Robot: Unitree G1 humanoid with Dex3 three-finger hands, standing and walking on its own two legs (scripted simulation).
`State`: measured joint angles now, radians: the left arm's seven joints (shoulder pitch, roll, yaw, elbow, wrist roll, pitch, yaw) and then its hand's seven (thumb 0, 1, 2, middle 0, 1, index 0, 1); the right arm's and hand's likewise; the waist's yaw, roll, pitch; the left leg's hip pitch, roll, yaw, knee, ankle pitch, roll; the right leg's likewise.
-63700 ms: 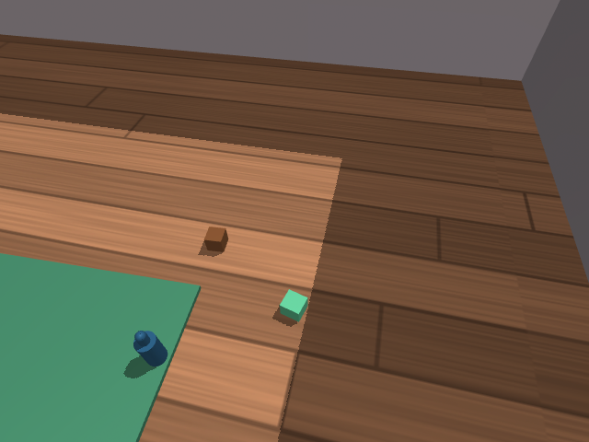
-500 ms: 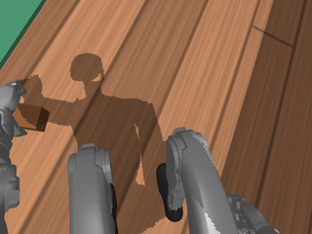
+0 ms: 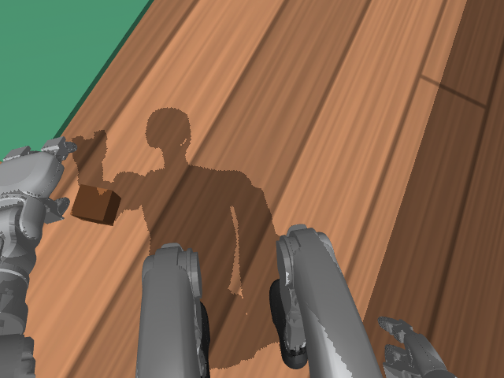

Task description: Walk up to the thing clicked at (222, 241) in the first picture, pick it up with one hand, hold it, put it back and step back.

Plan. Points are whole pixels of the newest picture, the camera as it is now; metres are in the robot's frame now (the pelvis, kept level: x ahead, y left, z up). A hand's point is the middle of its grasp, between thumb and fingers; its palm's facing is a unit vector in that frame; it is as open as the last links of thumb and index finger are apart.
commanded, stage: home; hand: left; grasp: from above
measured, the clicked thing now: (97, 205) +0.45 +0.33 -0.37
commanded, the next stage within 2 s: none
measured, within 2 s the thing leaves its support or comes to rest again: neither
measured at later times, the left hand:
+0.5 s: hand (28, 293) +0.26 +0.21 +0.09, palm faces -0.12 -0.86 -0.50, open 7.4 cm
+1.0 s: hand out of the picture +0.23 +0.18 +0.27, palm faces +0.16 -0.96 -0.21, open 7.4 cm
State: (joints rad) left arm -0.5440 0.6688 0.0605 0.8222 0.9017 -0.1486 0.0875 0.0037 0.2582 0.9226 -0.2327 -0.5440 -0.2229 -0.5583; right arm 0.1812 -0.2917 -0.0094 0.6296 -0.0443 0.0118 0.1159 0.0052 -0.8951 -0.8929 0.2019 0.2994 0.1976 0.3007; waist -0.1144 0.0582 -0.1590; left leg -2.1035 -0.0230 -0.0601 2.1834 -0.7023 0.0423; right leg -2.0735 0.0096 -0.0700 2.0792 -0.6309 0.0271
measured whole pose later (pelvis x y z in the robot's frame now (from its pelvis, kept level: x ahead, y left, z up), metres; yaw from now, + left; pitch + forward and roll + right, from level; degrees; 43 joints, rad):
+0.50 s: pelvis +0.02 -0.01 +0.18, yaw +4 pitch +25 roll -3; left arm 0.11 0.36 0.00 0.23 0.22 0.16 0.05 0.01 0.89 0.90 -0.21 -0.30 -0.21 -0.31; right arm 0.12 -0.22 0.01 0.57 0.05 -0.09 -0.05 0.01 -0.90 -0.90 0.20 0.30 0.20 0.30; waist -0.04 0.04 -0.21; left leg -1.41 -0.02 -0.05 1.58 -0.61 0.01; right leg -1.40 0.02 -0.05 1.51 -0.56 0.00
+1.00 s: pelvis +0.08 -0.01 +0.31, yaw +6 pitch +11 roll -3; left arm 0.52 0.21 0.03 -0.12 -0.07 0.45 0.05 0.01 0.90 0.90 -0.20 -0.30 -0.20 -0.30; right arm 0.33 -0.22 0.04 0.51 0.02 -0.20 -0.18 0.01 -0.90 -0.90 0.20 0.30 0.20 0.30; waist -0.05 0.06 -0.19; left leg -0.70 0.00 -0.07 1.01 -0.50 0.00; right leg -0.68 0.03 -0.05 0.93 -0.44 -0.01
